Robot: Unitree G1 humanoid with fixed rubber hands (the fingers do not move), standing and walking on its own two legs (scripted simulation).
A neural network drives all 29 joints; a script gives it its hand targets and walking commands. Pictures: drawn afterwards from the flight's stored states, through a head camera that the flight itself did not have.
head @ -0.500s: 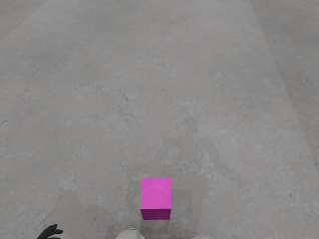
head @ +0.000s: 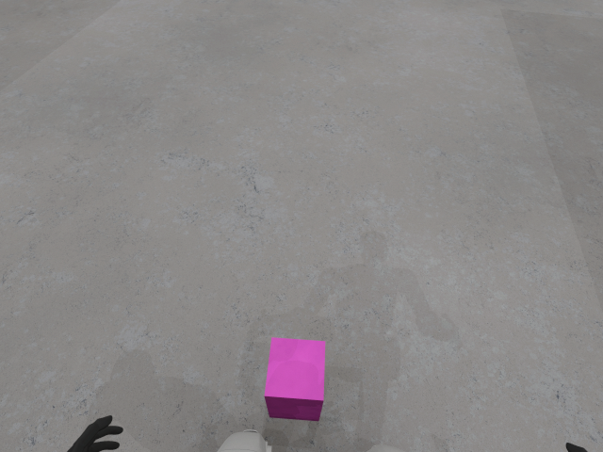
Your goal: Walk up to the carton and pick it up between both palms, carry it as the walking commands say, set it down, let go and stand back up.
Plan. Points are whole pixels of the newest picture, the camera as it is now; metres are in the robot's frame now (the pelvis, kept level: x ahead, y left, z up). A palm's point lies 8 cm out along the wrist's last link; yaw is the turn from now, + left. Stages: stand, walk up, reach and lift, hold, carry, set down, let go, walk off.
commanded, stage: walk up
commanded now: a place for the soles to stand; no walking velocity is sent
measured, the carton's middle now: (296, 381) +0.38 +0.05 -0.62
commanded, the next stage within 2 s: reach and lift in 1.68 s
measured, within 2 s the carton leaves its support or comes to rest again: neither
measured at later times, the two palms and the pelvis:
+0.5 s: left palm out of the picture +0.11 +0.33 -0.09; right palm out of the picture +0.09 -0.33 -0.06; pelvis +0.00 +0.01 +0.00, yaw +1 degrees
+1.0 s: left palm out of the picture +0.04 +0.41 -0.08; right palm out of the picture +0.10 -0.26 -0.07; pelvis -0.01 +0.06 +0.00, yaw +3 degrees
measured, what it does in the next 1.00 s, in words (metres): shifts its weight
